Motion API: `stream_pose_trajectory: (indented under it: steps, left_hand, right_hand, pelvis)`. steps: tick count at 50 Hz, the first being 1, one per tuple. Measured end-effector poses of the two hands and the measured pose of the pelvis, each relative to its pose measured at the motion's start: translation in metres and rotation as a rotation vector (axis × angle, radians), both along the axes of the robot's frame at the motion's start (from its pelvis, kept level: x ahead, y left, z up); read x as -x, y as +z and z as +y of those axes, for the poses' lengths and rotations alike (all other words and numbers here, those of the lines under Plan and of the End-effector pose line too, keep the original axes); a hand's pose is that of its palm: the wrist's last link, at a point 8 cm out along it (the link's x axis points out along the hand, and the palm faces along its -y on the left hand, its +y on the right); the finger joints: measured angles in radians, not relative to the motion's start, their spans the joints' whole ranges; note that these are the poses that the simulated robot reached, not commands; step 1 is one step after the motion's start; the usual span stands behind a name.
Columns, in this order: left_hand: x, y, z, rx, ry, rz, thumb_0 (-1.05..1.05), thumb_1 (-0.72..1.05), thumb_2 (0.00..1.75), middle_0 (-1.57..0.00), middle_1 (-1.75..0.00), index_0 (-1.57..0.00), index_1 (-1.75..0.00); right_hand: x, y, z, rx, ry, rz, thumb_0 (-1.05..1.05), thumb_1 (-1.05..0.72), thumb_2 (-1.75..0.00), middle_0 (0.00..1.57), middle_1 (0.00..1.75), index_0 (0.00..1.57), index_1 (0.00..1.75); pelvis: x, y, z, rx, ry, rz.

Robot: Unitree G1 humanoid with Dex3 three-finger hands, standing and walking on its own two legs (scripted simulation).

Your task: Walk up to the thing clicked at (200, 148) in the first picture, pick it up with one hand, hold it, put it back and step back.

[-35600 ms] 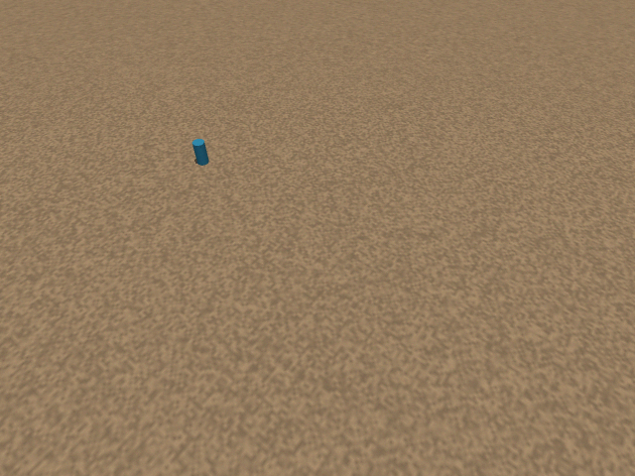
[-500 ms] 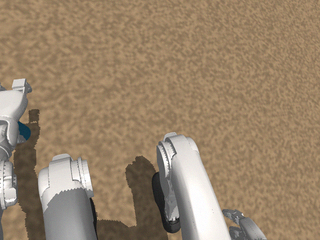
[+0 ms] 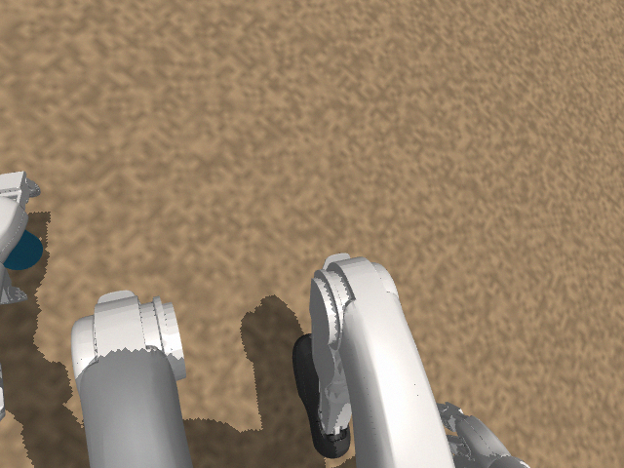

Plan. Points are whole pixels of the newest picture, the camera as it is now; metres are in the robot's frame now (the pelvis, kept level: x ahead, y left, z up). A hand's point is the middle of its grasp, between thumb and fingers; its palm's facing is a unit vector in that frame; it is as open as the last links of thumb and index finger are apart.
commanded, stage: rest palm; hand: left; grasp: from above
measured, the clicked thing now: (3, 243) +0.42 +0.32 -0.25
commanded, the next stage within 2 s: close in 0.66 s
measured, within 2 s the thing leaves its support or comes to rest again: neither
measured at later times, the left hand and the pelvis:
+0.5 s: hand out of the picture +0.41 +0.32 -0.21, palm faces -0.45 -0.17 -0.88, open 14.3 cm; pelvis +0.00 +0.00 -0.01, yaw -1 degrees
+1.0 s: hand out of the picture +0.42 +0.32 -0.21, palm faces -0.41 -0.11 -0.91, open 12.9 cm; pelvis +0.00 +0.01 -0.02, yaw -3 degrees
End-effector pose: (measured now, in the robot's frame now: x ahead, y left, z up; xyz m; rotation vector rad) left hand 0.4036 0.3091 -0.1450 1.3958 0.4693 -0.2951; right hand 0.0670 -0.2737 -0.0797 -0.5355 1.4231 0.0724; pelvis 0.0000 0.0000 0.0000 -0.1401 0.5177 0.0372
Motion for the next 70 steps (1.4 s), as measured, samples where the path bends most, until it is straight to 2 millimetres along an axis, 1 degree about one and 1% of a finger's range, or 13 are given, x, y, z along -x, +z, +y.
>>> stream_pose_trajectory:
  steps: [6,13,17,21,27,33,41,48,52,59,65,70]
  left_hand:
    - [-0.005,-0.004,-0.002,-0.043,0.002,-0.077,0.00,-0.57,1.05,-0.09,-0.96,-0.06,-0.98]
    - [-0.016,-0.003,0.002,-0.101,0.067,-0.069,0.00,-0.57,1.06,-0.09,-0.95,-0.05,-0.97]
    - [-0.017,-0.005,0.006,-0.090,0.122,-0.032,0.00,-0.56,1.05,-0.08,-0.96,-0.05,-0.98]
    - [-0.014,-0.009,0.013,-0.080,0.150,0.007,0.00,-0.56,1.04,-0.08,-0.97,-0.06,-0.99]
    - [-0.014,-0.010,0.015,-0.050,0.109,0.010,0.00,-0.55,1.03,-0.09,-0.98,-0.06,-0.99]
    - [-0.012,-0.009,0.013,-0.033,0.068,-0.008,0.00,-0.54,1.04,-0.10,-0.98,-0.07,-1.00]
    - [-0.008,-0.009,0.011,-0.049,0.031,-0.031,0.00,-0.48,1.05,-0.13,-0.98,-0.11,-1.00]
    - [-0.013,-0.011,0.010,-0.078,0.029,-0.056,0.00,-0.35,0.94,-0.19,-0.98,-0.19,-0.97]
    - [-0.016,-0.009,0.015,-0.082,0.064,-0.057,-0.01,-0.31,0.88,-0.22,-0.96,-0.23,-0.94]
    - [-0.015,-0.009,0.022,-0.076,0.113,-0.014,-0.01,-0.24,0.81,-0.28,-0.93,-0.29,-0.90]
    - [-0.016,-0.009,0.019,-0.063,0.070,0.001,-0.01,-0.19,0.76,-0.33,-0.89,-0.35,-0.86]
    - [-0.014,-0.009,0.017,-0.048,0.053,-0.012,-0.01,-0.13,0.73,-0.38,-0.86,-0.40,-0.83]
  right_hand:
    - [-0.011,-0.002,-0.001,0.006,0.020,-0.020,0.00,-0.90,-0.89,0.20,0.30,0.20,0.30]
    - [-0.013,-0.010,0.005,-0.038,0.028,-0.029,0.00,-0.90,-0.89,0.20,0.30,0.20,0.30]
    - [-0.007,-0.013,0.009,-0.062,0.023,-0.025,0.00,-0.90,-0.90,0.20,0.30,0.20,0.30]
    - [0.005,-0.014,0.010,-0.068,0.008,0.004,0.00,-0.90,-0.90,0.20,0.30,0.20,0.30]
    - [0.023,-0.011,0.013,-0.066,0.004,0.067,0.00,-0.90,-0.90,0.20,0.30,0.20,0.30]
    - [0.030,-0.007,0.014,-0.049,0.009,0.066,0.00,-0.90,-0.90,0.20,0.30,0.20,0.30]
    - [0.024,-0.004,0.017,-0.041,0.067,0.022,0.00,-0.90,-0.90,0.20,0.30,0.20,0.30]
    - [0.015,-0.002,0.018,-0.045,0.110,-0.015,0.00,-0.89,-0.89,0.20,0.30,0.20,0.30]
    - [0.013,-0.002,0.020,-0.060,0.129,-0.019,0.00,-0.89,-0.89,0.20,0.30,0.20,0.30]
    - [0.012,-0.003,0.025,-0.084,0.133,-0.012,0.00,-0.90,-0.89,0.20,0.30,0.20,0.30]
    - [0.014,-0.004,0.028,-0.092,0.128,-0.002,0.00,-0.90,-0.89,0.20,0.30,0.20,0.30]
    - [0.016,-0.003,0.028,-0.086,0.123,0.001,0.00,-0.90,-0.90,0.20,0.30,0.20,0.30]
  pelvis:
    - [-0.002,-0.006,0.002,0.006,-0.006,0.002]
    - [-0.003,-0.008,0.004,0.011,-0.011,0.014]
    - [-0.004,-0.009,0.004,0.014,-0.013,0.011]
    - [-0.004,-0.010,0.004,0.015,-0.013,0.005]
    - [-0.003,-0.011,0.004,0.019,-0.014,-0.012]
    - [-0.001,-0.013,0.005,0.030,-0.021,-0.032]
    - [0.003,-0.016,0.008,0.038,-0.026,-0.061]
    - [0.005,-0.018,0.010,0.046,-0.030,-0.064]
    - [0.004,-0.018,0.010,0.049,-0.030,-0.060]
    - [0.003,-0.016,0.011,0.051,-0.030,-0.052]
    - [0.003,-0.015,0.010,0.051,-0.029,-0.056]
    - [0.003,-0.014,0.010,0.052,-0.032,-0.059]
